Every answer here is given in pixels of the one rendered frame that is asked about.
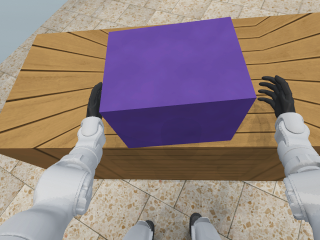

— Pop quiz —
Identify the robot left forearm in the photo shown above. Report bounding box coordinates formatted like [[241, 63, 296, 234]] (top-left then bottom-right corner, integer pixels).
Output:
[[33, 116, 106, 204]]

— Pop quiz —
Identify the right robot thigh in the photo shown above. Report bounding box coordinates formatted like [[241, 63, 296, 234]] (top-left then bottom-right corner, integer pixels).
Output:
[[191, 222, 222, 240]]

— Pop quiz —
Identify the left robot upper arm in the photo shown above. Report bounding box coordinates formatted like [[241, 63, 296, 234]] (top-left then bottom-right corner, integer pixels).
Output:
[[0, 164, 94, 240]]

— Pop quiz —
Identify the right robot shin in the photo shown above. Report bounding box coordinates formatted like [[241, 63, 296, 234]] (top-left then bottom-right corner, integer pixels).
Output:
[[194, 217, 211, 224]]

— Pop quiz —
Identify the robot right forearm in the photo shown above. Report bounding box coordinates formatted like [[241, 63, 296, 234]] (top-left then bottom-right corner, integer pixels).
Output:
[[274, 112, 320, 178]]

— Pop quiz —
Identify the right robot upper arm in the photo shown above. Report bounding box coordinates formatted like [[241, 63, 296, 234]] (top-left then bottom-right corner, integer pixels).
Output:
[[283, 169, 320, 240]]

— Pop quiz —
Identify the pedestal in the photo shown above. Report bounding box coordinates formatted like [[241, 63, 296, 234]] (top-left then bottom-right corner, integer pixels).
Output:
[[0, 12, 320, 182]]

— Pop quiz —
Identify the carton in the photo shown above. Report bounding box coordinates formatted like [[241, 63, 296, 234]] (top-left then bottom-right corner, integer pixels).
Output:
[[99, 17, 257, 148]]

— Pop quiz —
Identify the robot right hand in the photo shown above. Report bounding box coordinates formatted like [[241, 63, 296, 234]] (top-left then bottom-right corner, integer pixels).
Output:
[[257, 75, 296, 118]]

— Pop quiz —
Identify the robot left hand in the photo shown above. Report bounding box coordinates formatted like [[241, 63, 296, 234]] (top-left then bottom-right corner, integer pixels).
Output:
[[86, 82, 103, 119]]

